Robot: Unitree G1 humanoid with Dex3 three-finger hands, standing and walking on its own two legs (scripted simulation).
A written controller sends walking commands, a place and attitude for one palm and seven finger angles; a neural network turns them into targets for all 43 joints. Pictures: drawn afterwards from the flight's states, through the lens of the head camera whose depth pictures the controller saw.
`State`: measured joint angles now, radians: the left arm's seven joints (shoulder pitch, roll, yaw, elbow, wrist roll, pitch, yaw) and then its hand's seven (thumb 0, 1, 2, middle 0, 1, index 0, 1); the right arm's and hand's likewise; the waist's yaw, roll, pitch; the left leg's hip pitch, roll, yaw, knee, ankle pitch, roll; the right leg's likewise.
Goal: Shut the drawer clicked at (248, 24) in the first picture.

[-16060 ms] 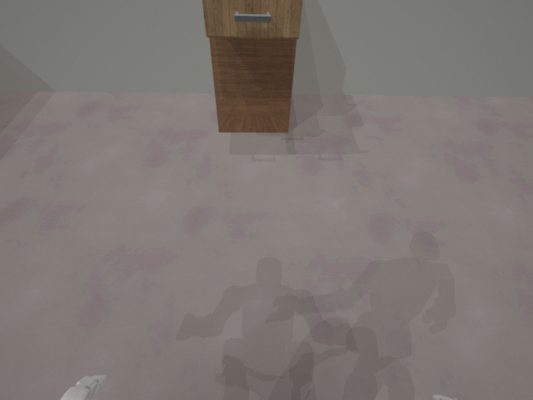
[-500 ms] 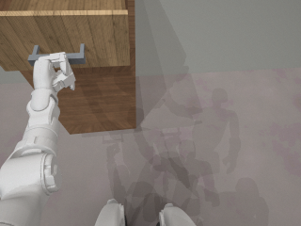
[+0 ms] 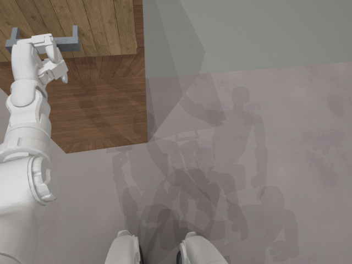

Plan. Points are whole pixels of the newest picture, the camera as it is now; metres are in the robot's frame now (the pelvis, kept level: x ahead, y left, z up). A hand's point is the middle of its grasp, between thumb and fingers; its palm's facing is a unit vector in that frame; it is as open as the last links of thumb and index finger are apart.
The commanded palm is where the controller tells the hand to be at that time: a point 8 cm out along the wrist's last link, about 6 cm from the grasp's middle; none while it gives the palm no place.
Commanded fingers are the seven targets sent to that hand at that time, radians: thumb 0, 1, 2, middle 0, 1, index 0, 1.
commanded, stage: push the drawer shut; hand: left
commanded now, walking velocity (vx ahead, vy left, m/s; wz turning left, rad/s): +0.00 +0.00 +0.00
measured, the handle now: (45, 38) +0.61 +0.23 +0.09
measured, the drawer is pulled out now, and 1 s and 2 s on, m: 0.03 0.00 0.00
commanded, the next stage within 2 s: pull the fist back off the drawer in 0.54 s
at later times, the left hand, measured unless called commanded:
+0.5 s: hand (57, 50) +0.57 +0.20 +0.09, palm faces +0.08 -1.00 -0.02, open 3.3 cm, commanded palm +0.59 +0.22 +0.09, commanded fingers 0.00 0.90 0.90 -1.40 -1.60 -1.40 -1.60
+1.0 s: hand (57, 50) +0.57 +0.20 +0.09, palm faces +0.07 -1.00 -0.01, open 3.5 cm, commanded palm +0.56 +0.21 +0.09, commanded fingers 0.00 0.90 0.90 -1.40 -1.60 -1.40 -1.60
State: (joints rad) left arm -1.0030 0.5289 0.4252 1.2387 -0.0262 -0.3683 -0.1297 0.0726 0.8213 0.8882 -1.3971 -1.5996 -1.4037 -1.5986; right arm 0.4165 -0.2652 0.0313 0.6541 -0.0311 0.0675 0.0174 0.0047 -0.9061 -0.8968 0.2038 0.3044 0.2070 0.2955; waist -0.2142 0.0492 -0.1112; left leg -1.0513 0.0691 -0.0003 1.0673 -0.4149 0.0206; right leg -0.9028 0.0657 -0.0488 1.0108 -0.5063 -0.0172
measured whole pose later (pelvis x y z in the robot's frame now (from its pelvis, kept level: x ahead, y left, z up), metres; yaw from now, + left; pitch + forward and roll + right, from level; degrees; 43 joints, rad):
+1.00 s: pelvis -0.03 +0.02 -0.02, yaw -1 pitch +27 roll -7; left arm -1.30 0.70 0.40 1.36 0.05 -0.26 -0.11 0.10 0.74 0.90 -1.40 -1.60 -1.40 -1.60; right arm 0.48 -0.27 0.08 0.64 -0.06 0.01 0.02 0.00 -0.91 -0.90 0.20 0.30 0.21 0.30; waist -0.30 0.07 -0.09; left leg -1.26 0.07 -0.03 1.16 -0.39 0.05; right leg -1.09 0.07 -0.08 1.08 -0.47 0.01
